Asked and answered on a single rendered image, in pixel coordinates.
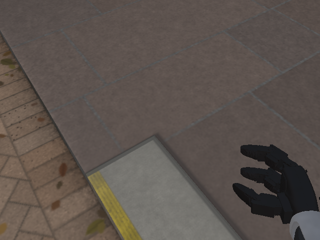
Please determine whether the right robot forearm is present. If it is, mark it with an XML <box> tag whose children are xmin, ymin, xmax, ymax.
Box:
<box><xmin>289</xmin><ymin>210</ymin><xmax>320</xmax><ymax>240</ymax></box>

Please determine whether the robot right hand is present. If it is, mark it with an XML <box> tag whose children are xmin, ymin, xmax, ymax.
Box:
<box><xmin>232</xmin><ymin>144</ymin><xmax>320</xmax><ymax>224</ymax></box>

